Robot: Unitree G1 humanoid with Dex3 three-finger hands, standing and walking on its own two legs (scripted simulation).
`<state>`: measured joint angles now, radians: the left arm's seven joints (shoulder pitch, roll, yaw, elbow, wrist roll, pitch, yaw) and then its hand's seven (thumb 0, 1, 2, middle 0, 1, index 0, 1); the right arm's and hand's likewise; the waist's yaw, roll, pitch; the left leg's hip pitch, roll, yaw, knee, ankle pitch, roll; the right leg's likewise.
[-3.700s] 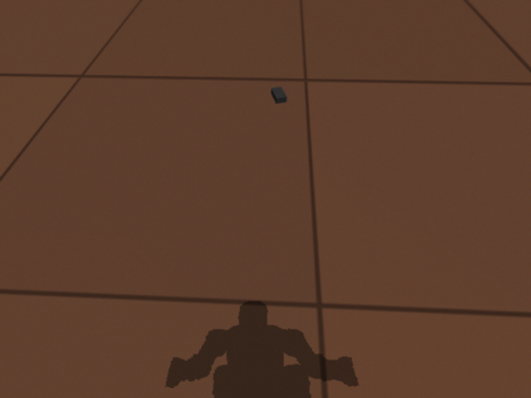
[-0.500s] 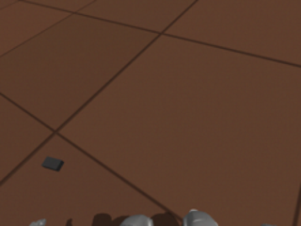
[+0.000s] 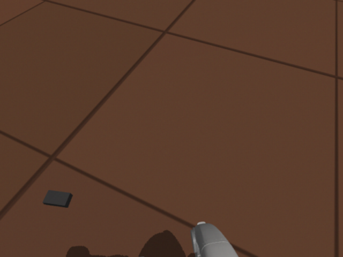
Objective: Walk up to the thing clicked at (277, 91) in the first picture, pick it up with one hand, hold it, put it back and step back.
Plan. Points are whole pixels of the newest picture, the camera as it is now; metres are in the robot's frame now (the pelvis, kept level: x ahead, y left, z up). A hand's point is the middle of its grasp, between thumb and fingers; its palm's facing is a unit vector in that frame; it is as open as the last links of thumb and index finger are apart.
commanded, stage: walk up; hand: left
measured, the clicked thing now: (58, 198) +0.52 +0.60 -0.73
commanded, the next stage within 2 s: none
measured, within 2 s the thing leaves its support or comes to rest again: neither
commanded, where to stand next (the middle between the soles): +0.09 +0.42 m, yaw -11 degrees
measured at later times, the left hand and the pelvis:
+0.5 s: hand out of the picture +0.11 +0.55 -0.12, palm faces -0.04 -0.77 -0.64, open 7.4 cm; pelvis +0.01 +0.22 -0.03, yaw -3 degrees
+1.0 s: hand out of the picture +0.08 +0.71 -0.12, palm faces -0.10 -0.82 -0.57, open 7.4 cm; pelvis +0.00 +0.42 -0.01, yaw -7 degrees
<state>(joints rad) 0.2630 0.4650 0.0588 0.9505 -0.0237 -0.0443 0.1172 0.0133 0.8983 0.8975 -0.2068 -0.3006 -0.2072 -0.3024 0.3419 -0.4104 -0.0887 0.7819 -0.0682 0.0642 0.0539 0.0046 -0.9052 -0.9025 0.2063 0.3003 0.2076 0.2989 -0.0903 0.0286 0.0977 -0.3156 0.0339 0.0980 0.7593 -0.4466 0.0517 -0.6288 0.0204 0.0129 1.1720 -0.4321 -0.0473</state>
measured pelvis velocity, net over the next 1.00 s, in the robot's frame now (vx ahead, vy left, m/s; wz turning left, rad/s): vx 0.00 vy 0.42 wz -0.12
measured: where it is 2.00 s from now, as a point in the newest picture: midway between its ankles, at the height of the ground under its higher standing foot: outside the picture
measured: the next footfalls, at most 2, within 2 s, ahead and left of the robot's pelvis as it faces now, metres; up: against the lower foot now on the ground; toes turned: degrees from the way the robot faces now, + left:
right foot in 0.16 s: +0.13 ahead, -0.02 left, +0.00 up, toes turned -7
left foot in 0.52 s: +0.08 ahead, +0.44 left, +0.00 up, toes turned -3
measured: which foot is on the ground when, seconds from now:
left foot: down 0.00-0.16, up 0.18-0.50, down 0.52-0.82, up 0.84-1.00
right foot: up 0.00-0.14, down 0.16-0.54, up 0.56-0.78, down 0.80-1.00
